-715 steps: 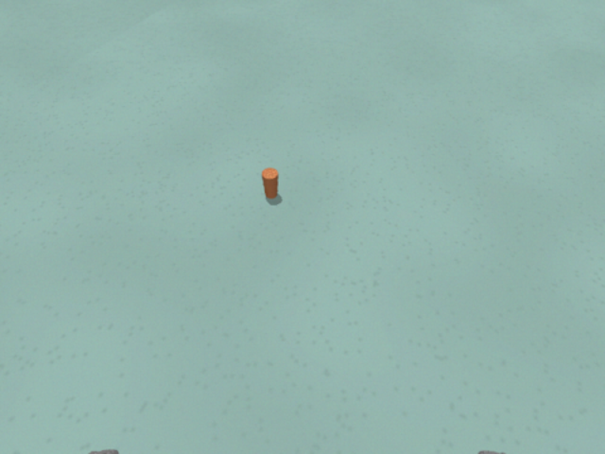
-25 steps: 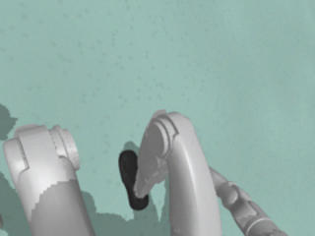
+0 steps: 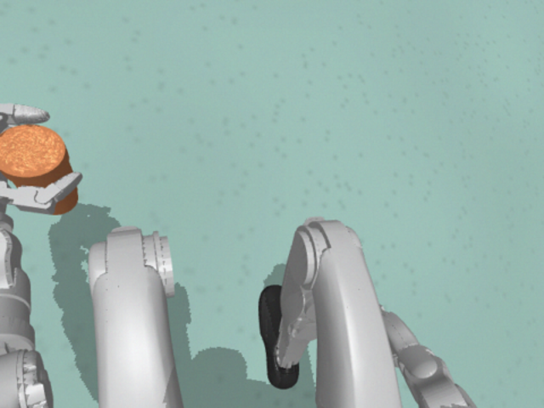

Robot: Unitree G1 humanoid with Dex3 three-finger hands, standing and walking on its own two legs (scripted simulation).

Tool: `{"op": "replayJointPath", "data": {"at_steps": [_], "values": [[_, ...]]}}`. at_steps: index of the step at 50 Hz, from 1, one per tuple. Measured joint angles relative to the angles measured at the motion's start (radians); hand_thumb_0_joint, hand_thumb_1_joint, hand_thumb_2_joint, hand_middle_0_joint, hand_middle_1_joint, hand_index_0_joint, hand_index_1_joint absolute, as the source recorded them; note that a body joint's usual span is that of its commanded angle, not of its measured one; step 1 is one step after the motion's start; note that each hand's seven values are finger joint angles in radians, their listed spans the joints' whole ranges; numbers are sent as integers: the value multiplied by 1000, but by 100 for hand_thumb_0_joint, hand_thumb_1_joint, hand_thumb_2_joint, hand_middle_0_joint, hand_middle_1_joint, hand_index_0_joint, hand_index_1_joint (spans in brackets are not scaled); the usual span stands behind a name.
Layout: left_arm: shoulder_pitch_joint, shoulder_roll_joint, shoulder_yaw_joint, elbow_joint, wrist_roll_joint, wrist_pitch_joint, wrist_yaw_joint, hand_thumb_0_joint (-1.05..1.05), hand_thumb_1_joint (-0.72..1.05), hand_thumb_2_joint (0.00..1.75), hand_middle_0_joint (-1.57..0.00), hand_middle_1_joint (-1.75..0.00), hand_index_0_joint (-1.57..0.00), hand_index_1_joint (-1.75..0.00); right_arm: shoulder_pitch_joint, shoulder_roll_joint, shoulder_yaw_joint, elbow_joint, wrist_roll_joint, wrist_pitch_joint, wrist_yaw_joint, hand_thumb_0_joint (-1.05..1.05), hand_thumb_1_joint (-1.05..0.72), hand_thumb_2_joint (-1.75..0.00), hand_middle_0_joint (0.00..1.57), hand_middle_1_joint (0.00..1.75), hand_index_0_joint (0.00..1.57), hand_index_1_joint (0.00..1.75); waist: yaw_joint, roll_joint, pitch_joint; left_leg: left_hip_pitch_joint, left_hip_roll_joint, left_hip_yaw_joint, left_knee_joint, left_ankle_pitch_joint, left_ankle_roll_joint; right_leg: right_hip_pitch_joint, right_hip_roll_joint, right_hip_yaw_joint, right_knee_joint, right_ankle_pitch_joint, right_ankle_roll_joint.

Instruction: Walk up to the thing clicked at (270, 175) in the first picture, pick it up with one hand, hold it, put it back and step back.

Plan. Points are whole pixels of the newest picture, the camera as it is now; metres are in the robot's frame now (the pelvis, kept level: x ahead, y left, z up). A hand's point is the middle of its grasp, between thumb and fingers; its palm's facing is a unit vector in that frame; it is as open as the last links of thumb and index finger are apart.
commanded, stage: settle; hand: left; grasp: from the side
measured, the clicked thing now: (45, 177) +0.39 +0.29 -0.12
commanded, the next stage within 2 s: lift in 1.04 s
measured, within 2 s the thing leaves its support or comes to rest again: neither
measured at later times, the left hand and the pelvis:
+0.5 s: hand (36, 134) +0.41 +0.27 -0.01, palm faces +0.23 -0.97 -0.05, open 9.9 cm; pelvis +0.01 -0.01 +0.03, yaw +4 degrees
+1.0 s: hand (30, 118) +0.42 +0.27 +0.02, palm faces +0.25 -0.97 -0.05, open 9.9 cm; pelvis +0.01 -0.01 +0.05, yaw +5 degrees
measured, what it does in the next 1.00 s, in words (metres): rises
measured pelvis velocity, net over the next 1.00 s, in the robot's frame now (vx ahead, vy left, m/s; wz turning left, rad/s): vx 0.01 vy -0.01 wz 0.09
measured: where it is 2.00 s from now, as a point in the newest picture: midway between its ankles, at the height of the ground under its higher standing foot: (219, 367)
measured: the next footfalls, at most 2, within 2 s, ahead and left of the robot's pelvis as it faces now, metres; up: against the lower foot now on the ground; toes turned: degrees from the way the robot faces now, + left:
none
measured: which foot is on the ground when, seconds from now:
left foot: down 0.00-1.00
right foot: down 0.00-1.00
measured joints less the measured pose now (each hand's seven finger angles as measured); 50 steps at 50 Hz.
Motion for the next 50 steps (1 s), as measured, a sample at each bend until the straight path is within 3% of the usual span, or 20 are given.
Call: {"op": "replayJointPath", "data": {"at_steps": [10, 25, 50], "values": [[-18, -51, 14, -37, -17, 40, -36, 3, -32, 103, -83, -102, -71, -100, 13, 2, -66, 23, 34, -8, -25, 1, -90, -90, 21, 30, 21, 30, 13, 38, -51, 17, 2, 41, -61, -9, -9, -10, -10, 31, -24, -20, -12], [-34, -112, 23, -67, -9, 92, -58, 3, -32, 103, -83, -102, -71, -100, 40, 0, -129, 34, 62, -22, -49, 1, -91, -90, 21, 30, 20, 30, 26, 58, -91, 55, 7, 76, -134, -9, -19, 1, -15, 56, -65, -29, -27], [-83, -140, 26, -10, 11, 100, -45, 3, -33, 104, -83, -102, -71, -100, 68, 16, -158, 55, 70, -44, -62, 1, -91, -90, 21, 30, 20, 30, 29, 68, -127, 105, 8, 111, -211, 5, -14, 37, -19, 83, -122, -22, -26]]}}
